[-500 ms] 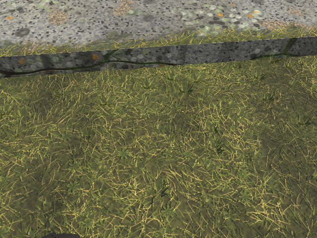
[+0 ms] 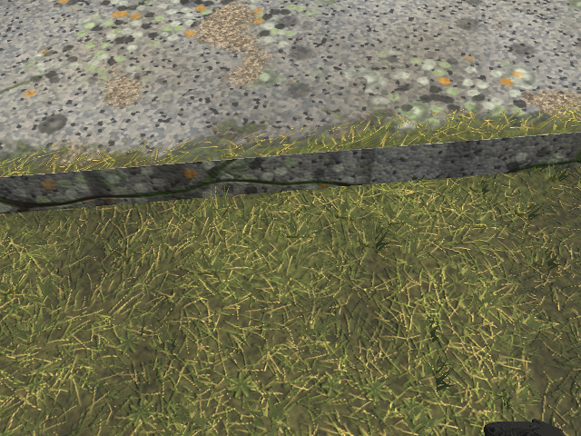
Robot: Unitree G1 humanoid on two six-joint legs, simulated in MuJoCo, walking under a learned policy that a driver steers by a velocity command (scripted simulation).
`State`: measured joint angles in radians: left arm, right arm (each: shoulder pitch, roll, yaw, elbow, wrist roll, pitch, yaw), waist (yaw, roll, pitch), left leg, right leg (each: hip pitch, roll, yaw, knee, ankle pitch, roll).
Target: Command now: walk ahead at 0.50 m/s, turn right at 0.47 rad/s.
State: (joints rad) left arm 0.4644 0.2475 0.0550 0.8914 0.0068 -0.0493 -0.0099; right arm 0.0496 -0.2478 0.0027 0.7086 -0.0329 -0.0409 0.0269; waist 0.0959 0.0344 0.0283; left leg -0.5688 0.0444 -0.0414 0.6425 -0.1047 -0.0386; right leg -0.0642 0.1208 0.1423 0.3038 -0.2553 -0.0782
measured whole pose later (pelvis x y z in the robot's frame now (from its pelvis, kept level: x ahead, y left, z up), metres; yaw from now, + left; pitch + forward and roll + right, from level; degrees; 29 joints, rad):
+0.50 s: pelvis +0.24 +0.00 +0.00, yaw -18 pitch +2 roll +1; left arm 0.07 0.27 0.05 0.71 0.04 0.01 -0.08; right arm 0.42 -0.25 -0.04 0.87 -0.02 -0.08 -0.01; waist -0.07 -0.04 0.03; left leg 0.04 0.00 0.22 0.24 -0.30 0.01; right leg -0.64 -0.06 -0.04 0.75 -0.07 -0.05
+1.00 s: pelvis +0.48 -0.13 +0.00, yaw -17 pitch +0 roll -1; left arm 0.38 0.23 0.04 0.91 0.02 -0.09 0.01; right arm 0.22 -0.25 -0.05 0.85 -0.02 0.00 0.04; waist 0.02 0.04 0.04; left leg -0.66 0.07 0.00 0.82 -0.02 0.03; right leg 0.07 0.09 -0.18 0.18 -0.26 -0.09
